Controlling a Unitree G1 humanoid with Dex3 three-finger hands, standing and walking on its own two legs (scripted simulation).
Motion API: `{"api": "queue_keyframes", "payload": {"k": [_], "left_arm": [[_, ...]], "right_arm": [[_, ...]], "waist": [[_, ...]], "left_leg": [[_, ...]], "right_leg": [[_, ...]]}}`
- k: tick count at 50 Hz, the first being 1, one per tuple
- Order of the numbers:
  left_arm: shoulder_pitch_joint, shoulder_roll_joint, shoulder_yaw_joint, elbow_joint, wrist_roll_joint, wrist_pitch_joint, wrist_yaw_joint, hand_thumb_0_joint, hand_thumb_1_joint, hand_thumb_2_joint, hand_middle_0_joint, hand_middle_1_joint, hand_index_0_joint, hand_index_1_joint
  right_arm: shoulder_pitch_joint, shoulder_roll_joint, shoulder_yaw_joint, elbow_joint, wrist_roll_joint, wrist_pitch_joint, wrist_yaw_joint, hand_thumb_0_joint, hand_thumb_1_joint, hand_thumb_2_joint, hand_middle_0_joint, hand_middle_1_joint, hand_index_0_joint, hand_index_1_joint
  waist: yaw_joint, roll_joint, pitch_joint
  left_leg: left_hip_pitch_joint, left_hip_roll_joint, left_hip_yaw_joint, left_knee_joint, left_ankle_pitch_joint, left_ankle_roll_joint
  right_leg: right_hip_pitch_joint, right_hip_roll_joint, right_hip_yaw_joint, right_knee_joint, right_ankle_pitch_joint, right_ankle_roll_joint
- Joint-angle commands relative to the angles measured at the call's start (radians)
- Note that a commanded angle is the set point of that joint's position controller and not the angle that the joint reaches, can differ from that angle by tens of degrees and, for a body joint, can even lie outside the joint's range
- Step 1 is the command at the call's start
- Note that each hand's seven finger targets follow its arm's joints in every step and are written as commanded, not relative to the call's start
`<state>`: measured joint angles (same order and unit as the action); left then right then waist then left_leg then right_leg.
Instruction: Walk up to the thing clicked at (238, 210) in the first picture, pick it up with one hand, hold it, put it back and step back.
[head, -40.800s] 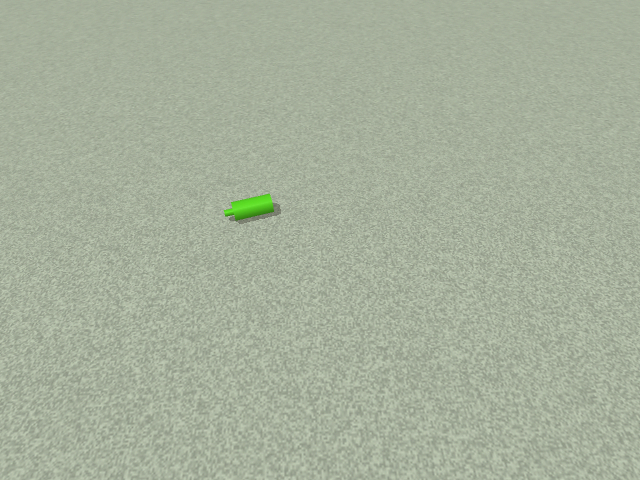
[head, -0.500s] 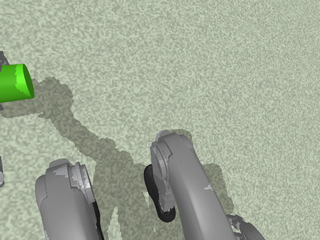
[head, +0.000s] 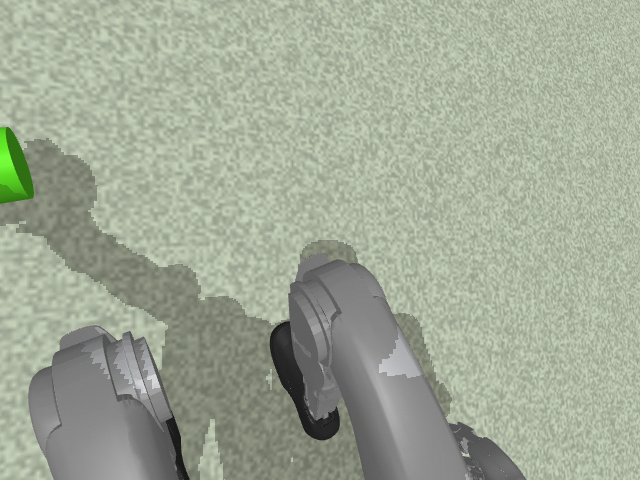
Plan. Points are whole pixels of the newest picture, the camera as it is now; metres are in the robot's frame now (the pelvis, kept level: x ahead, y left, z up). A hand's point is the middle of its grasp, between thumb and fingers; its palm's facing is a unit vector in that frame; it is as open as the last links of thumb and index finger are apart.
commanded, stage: rest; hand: left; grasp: from above
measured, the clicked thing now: out of the picture +0.50 +0.33 -0.22
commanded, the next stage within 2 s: open in 1.10 s
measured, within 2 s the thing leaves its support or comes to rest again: rests again in 1.46 s
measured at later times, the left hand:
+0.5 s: hand out of the picture +0.50 +0.29 -0.24, palm faces -0.47 -0.07 -0.88, open 11.1 cm
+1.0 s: hand out of the picture +0.50 +0.29 -0.26, palm faces -0.48 -0.08 -0.87, open 11.1 cm
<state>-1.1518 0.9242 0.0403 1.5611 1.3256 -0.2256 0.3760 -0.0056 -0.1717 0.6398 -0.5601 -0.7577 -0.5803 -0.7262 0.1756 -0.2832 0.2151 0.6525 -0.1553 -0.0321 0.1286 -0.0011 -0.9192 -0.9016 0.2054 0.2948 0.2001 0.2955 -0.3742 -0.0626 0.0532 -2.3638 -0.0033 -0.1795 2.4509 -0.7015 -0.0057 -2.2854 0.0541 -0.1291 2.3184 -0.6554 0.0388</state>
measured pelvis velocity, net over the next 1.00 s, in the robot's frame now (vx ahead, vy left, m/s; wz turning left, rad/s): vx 0.00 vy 0.00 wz -0.06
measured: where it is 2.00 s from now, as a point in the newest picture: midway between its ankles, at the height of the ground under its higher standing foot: (243, 435)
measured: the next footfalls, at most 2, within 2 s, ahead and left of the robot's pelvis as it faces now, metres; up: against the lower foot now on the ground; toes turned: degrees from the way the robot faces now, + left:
none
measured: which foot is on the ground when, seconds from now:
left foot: down 0.00-1.00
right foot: down 0.00-1.00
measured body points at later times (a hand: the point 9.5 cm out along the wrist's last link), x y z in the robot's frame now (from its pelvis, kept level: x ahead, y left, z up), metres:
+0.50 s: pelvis +0.00 +0.00 +0.00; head +0.29 +0.11 +0.32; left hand +0.52 +0.29 -0.19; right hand +0.02 -0.26 -0.06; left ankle +0.06 +0.13 -0.29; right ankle +0.11 -0.12 -0.29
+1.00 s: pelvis +0.00 +0.00 -0.01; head +0.30 +0.12 +0.31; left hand +0.52 +0.29 -0.21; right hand +0.03 -0.25 -0.06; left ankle +0.06 +0.13 -0.29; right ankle +0.11 -0.12 -0.29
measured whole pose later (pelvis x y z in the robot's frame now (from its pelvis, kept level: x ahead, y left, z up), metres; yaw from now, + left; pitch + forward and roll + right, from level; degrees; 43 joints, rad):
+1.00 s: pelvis +0.00 +0.00 -0.01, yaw -4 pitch +31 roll -15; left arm -1.17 1.06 0.04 1.64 1.32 -0.22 0.46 -0.01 -0.13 0.62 -0.53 -0.75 -0.55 -0.72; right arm 0.12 -0.33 0.33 0.59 -0.20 -0.12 0.15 0.00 -0.91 -0.90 0.21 0.30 0.20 0.30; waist -0.43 -0.14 0.16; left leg -2.35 0.01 -0.24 2.50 -0.72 0.00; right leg -2.25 0.08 -0.18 2.32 -0.65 0.05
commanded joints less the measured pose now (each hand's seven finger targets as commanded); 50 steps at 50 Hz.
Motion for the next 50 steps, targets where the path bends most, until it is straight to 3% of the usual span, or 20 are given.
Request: {"api": "queue_keyframes", "payload": {"k": [1, 2, 3, 11, 12, 18, 21, 24, 28, 36, 38, 39, 40, 41, 42, 45, 48, 49, 50], "left_arm": [[-0.37, 0.25, 0.019, -0.13, -0.023, 0.009, 0.064, 0.0, 0.653, 1.01, -0.954, -0.93, -0.977, -0.905], [-0.344, 0.239, 0.014, -0.09, -0.024, 0.013, 0.063, 0.0, 0.661, 0.988, -0.954, -0.926, -0.982, -0.897], [-0.368, 0.257, 0.015, -0.135, -0.02, 0.008, 0.064, 0.0, 0.634, 0.981, -0.938, -0.92, -0.965, -0.892], [-0.363, 0.285, 0.021, -0.111, -0.013, 0.005, 0.079, 0.0, 0.642, 0.966, -0.929, -0.936, -0.961, -0.901], [-0.363, 0.297, 0.024, -0.125, -0.012, 0.005, 0.084, 0.0, 0.632, 0.977, -0.929, -0.918, -0.956, -0.889], [-0.35, 0.303, 0.018, -0.105, -0.01, 0.01, 0.098, 0.0, 0.613, 0.983, -0.916, -0.93, -0.942, -0.901], [-0.356, 0.319, 0.02, -0.129, -0.006, 0.015, 0.105, 0.0, 0.617, 0.955, -0.916, -0.918, -0.945, -0.887], [-0.323, 0.289, 0.006, -0.079, -0.019, 0.024, 0.109, 0.0, 0.612, 0.95, -0.902, -0.933, -0.935, -0.897], [-0.338, 0.327, 0.019, -0.108, -0.02, 0.021, 0.108, 0.0, 0.595, 0.928, -0.901, -0.899, -0.93, -0.867], [-0.319, 0.335, 0.012, -0.086, -0.02, 0.013, 0.112, 0.0, 0.564, 0.916, -0.872, -0.901, -0.903, -0.868], [-0.328, 0.358, 0.036, -0.098, -0.02, 0.011, 0.12, 0.0, 0.559, 0.92, -0.866, -0.901, -0.896, -0.868], [-0.328, 0.35, 0.023, -0.095, -0.016, 0.011, 0.119, 0.0, 0.55, 0.923, -0.864, -0.903, -0.892, -0.872], [-0.325, 0.331, 0.016, -0.083, -0.018, 0.012, 0.117, 0.0, 0.556, 0.923, -0.858, -0.909, -0.889, -0.876], [-0.312, 0.374, 0.043, -0.07, -0.017, 0.009, 0.122, 0.0, 0.549, 0.923, -0.852, -0.91, -0.883, -0.877], [-0.319, 0.342, 0.017, -0.089, -0.02, 0.008, 0.118, 0.0, 0.539, 0.943, -0.853, -0.909, -0.879, -0.88], [-0.323, 0.346, 0.003, -0.077, -0.025, 0.001, 0.124, 0.0, 0.539, 0.919, -0.846, -0.915, -0.878, -0.881], [-0.309, 0.345, 0.003, -0.052, -0.025, 0.004, 0.133, 0.0, 0.528, 0.934, -0.84, -0.914, -0.868, -0.883], [-0.315, 0.374, 0.021, -0.061, -0.021, 0.002, 0.139, 0.0, 0.54, 0.922, -0.841, -0.916, -0.872, -0.881], [-0.324, 0.36, 0.005, -0.062, -0.021, 0.0, 0.141, 0.0, 0.52, 0.912, -0.83, -0.902, -0.86, -0.87]], "right_arm": [[0.232, -0.302, -0.075, 0.015, -0.004, -0.001, -0.016, 0.0, -0.899, -0.895, 0.201, 0.3, 0.2, 0.3], [0.228, -0.304, -0.074, 0.011, -0.003, -0.008, -0.016, 0.0, -0.901, -0.895, 0.201, 0.3, 0.2, 0.3], [0.225, -0.3, -0.069, 0.014, -0.006, -0.01, -0.016, 0.0, -0.9, -0.895, 0.201, 0.3, 0.2, 0.3], [0.22, -0.33, -0.052, -0.008, -0.018, -0.031, -0.017, 0.0, -0.9, -0.896, 0.2, 0.3, 0.2, 0.3], [0.221, -0.332, -0.047, -0.01, -0.017, -0.032, -0.017, 0.0, -0.898, -0.895, 0.201, 0.3, 0.2, 0.3], [0.209, -0.344, -0.036, -0.021, -0.024, -0.046, -0.014, 0.0, -0.901, -0.897, 0.2, 0.3, 0.2, 0.3], [0.207, -0.34, -0.028, -0.021, -0.027, -0.052, -0.009, 0.0, -0.902, -0.898, 0.2, 0.3, 0.2, 0.3], [0.199, -0.343, -0.025, -0.022, -0.025, -0.054, -0.006, 0.0, -0.903, -0.898, 0.2, 0.3, 0.2, 0.3], [0.2, -0.362, -0.019, -0.027, -0.029, -0.06, -0.006, 0.0, -0.903, -0.899, 0.2, 0.3, 0.2, 0.3], [0.176, -0.364, 0.0, -0.04, -0.036, -0.074, 0.0, 0.0, -0.904, -0.899, 0.2, 0.3, 0.2, 0.3], [0.184, -0.371, -0.004, -0.039, -0.039, -0.075, 0.0, 0.0, -0.902, -0.899, 0.2, 0.3, 0.2, 0.3], [0.176, -0.369, 0.001, -0.044, -0.04, -0.078, 0.002, 0.0, -0.904, -0.9, 0.2, 0.301, 0.2, 0.301], [0.182, -0.377, -0.001, -0.043, -0.042, -0.081, 0.002, 0.0, -0.903, -0.899, 0.2, 0.3, 0.2, 0.3], [0.182, -0.386, -0.001, -0.039, -0.043, -0.08, 0.002, 0.0, -0.903, -0.9, 0.2, 0.3, 0.2, 0.3], [0.176, -0.378, 0.007, -0.055, -0.042, -0.084, 0.003, 0.0, -0.903, -0.9, 0.2, 0.3, 0.2, 0.3], [0.162, -0.367, 0.013, -0.044, -0.04, -0.085, 0.004, 0.0, -0.904, -0.9, 0.2, 0.3, 0.2, 0.3], [0.167, -0.378, 0.014, -0.041, -0.043, -0.088, 0.006, 0.0, -0.903, -0.9, 0.2, 0.3, 0.2, 0.3], [0.164, -0.385, 0.014, -0.045, -0.044, -0.087, 0.004, 0.0, -0.902, -0.899, 0.2, 0.3, 0.2, 0.3], [0.155, -0.378, 0.022, -0.049, -0.044, -0.087, 0.004, 0.0, -0.902, -0.9, 0.2, 0.3, 0.2, 0.3]], "waist": [[-0.035, 0.458, -0.708], [-0.035, 0.457, -0.655], [-0.028, 0.494, -0.694], [-0.057, 0.505, -0.668], [-0.048, 0.518, -0.68], [-0.062, 0.532, -0.641], [-0.061, 0.574, -0.672], [-0.069, 0.539, -0.629], [-0.075, 0.553, -0.629], [-0.085, 0.539, -0.599], [-0.088, 0.55, -0.593], [-0.083, 0.553, -0.607], [-0.1, 0.549, -0.586], [-0.099, 0.537, -0.578], [-0.1, 0.531, -0.588], [-0.089, 0.539, -0.598], [-0.102, 0.536, -0.579], [-0.1, 0.537, -0.58], [-0.101, 0.544, -0.587]], "left_leg": [[0.502, 0.016, 0.091, -0.214, 0.248, 0.034], [0.493, 0.015, 0.087, -0.222, 0.238, 0.03], [0.53, 0.02, 0.082, -0.232, 0.242, 0.026], [0.54, 0.024, 0.067, -0.206, 0.265, 0.02], [0.56, 0.024, 0.064, -0.216, 0.276, 0.016], [0.557, 0.029, 0.058, -0.205, 0.269, 0.015], [0.596, 0.033, 0.055, -0.207, 0.299, 0.012], [0.561, 0.033, 0.052, -0.205, 0.287, 0.014], [0.574, 0.034, 0.044, -0.204, 0.299, 0.01], [0.564, 0.041, 0.038, -0.197, 0.281, 0.012], [0.579, 0.043, 0.031, -0.203, 0.288, 0.009], [0.588, 0.044, 0.032, -0.198, 0.294, 0.009], [0.588, 0.043, 0.03, -0.188, 0.305, 0.008], [0.563, 0.044, 0.029, -0.186, 0.289, 0.01], [0.573, 0.044, 0.031, -0.184, 0.303, 0.013], [0.562, 0.048, 0.027, -0.194, 0.271, 0.014], [0.565, 0.048, 0.023, -0.189, 0.288, 0.011], [0.563, 0.049, 0.023, -0.188, 0.289, 0.011], [0.562, 0.049, 0.019, -0.195, 0.288, 0.01]], "right_leg": [[0.439, 0.03, -0.071, -0.204, 0.291, -0.062], [0.409, 0.029, -0.076, -0.202, 0.271, -0.07], [0.421, 0.032, -0.077, -0.197, 0.272, -0.069], [0.415, 0.033, -0.098, -0.191, 0.285, -0.072], [0.422, 0.032, -0.101, -0.187, 0.289, -0.074], [0.405, 0.038, -0.109, -0.186, 0.283, -0.077], [0.43, 0.04, -0.108, -0.178, 0.31, -0.074], [0.419, 0.043, -0.112, -0.181, 0.305, -0.074], [0.428, 0.04, -0.12, -0.181, 0.311, -0.075], [0.433, 0.046, -0.123, -0.183, 0.297, -0.072], [0.431, 0.045, -0.128, -0.182, 0.303, -0.071], [0.429, 0.047, -0.126, -0.177, 0.306, -0.072], [0.413, 0.044, -0.132, -0.181, 0.312, -0.073], [0.428, 0.046, -0.131, -0.183, 0.301, -0.072], [0.444, 0.047, -0.128, -0.184, 0.317, -0.068], [0.448, 0.052, -0.129, -0.183, 0.299, -0.067], [0.437, 0.051, -0.138, -0.178, 0.314, -0.066], [0.441, 0.052, -0.139, -0.182, 0.31, -0.067], [0.447, 0.053, -0.139, -0.175, 0.313, -0.067]]}}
